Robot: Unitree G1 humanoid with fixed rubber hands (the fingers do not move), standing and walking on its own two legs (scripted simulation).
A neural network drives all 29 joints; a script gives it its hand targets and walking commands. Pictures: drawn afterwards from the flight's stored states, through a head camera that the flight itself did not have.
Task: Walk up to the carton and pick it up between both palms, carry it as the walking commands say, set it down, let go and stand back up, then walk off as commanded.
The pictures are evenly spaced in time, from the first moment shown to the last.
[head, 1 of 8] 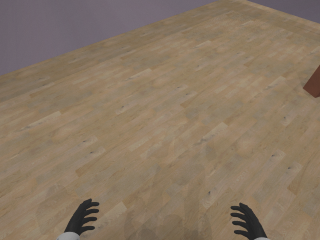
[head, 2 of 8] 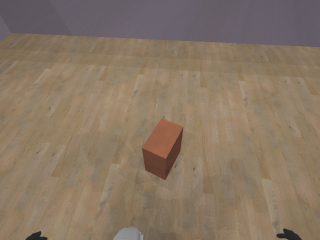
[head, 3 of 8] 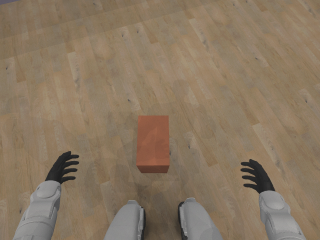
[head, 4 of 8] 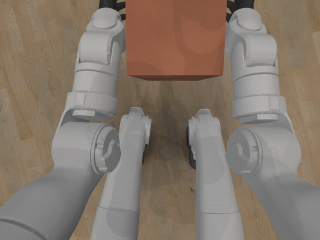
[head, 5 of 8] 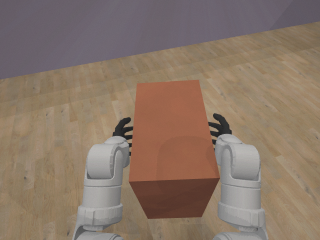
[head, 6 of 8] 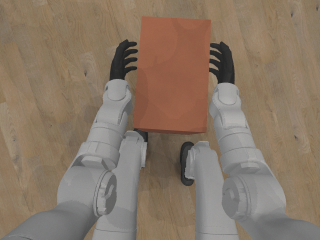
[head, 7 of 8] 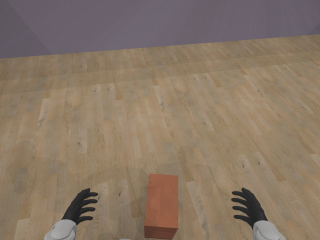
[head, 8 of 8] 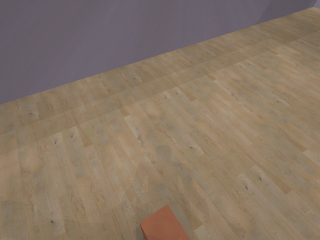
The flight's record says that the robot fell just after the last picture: no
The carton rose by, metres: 0.66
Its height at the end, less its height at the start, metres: +0.00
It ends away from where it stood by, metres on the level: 0.54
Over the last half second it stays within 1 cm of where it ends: yes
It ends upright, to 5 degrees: yes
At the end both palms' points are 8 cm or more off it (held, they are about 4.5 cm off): yes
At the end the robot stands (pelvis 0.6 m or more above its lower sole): yes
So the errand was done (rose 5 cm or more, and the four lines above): yes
